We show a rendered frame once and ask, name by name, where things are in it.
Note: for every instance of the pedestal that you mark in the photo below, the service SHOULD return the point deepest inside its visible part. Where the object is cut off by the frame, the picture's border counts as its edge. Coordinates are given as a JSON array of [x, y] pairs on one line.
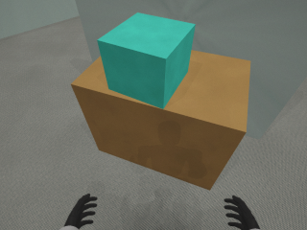
[[192, 138]]

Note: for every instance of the right robot hand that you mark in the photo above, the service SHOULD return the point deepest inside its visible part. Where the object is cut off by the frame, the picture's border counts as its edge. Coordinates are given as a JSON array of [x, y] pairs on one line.
[[245, 216]]

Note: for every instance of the left robot hand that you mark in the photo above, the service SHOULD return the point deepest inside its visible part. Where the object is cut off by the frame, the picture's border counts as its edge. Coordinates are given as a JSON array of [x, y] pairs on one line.
[[77, 213]]

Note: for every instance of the carton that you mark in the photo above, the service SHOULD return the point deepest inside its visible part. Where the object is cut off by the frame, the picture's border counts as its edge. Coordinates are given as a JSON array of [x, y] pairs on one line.
[[146, 57]]

